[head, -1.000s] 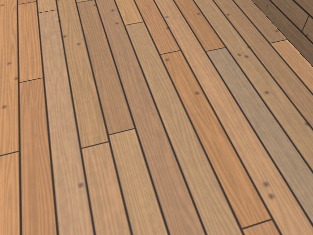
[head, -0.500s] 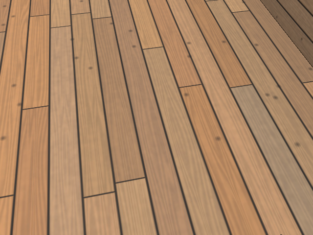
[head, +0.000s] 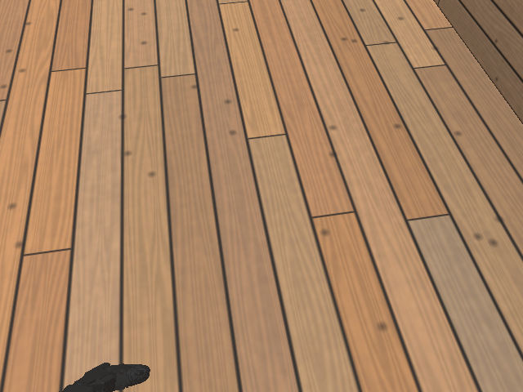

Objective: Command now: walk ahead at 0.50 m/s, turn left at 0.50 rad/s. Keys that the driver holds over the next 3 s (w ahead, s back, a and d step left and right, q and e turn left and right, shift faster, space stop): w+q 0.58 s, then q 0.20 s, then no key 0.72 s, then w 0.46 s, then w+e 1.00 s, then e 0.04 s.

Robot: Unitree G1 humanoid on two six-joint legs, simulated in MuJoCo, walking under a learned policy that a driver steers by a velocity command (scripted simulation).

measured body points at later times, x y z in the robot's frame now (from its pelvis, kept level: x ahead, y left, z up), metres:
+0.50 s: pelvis +0.24 +0.02 +0.00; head +0.28 +0.03 +0.45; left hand +0.13 +0.25 -0.14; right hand +0.52 -0.13 -0.10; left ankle +0.34 +0.13 -0.71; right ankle +0.12 -0.11 -0.73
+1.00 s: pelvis +0.43 +0.10 +0.01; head +0.46 +0.13 +0.46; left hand +0.43 +0.39 -0.11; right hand +0.61 -0.12 -0.11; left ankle +0.35 +0.12 -0.73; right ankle +0.59 +0.05 -0.69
